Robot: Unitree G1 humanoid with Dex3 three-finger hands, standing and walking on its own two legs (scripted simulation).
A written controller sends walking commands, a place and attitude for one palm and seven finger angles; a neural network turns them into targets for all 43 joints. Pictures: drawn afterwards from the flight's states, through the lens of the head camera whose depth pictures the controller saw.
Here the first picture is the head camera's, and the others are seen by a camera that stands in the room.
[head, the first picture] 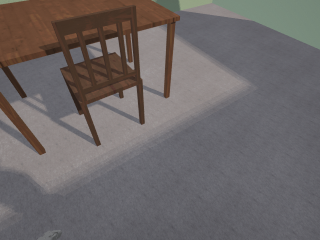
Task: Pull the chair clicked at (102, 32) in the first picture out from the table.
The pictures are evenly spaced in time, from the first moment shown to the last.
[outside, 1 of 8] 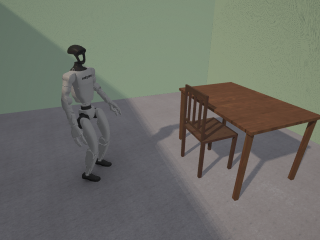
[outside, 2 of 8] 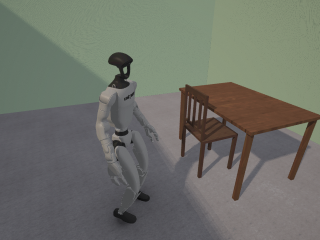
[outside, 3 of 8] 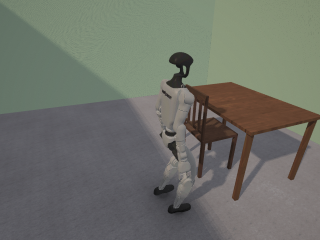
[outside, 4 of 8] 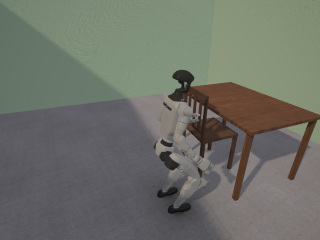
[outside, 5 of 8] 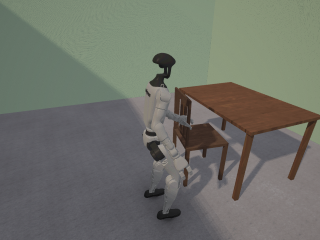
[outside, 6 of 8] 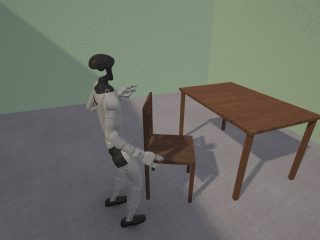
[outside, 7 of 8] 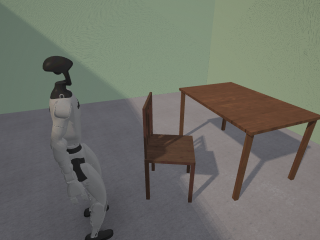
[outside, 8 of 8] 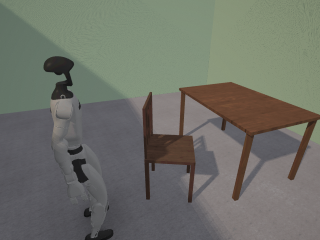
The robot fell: no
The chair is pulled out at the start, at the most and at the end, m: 0.00 0.52 0.52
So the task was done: yes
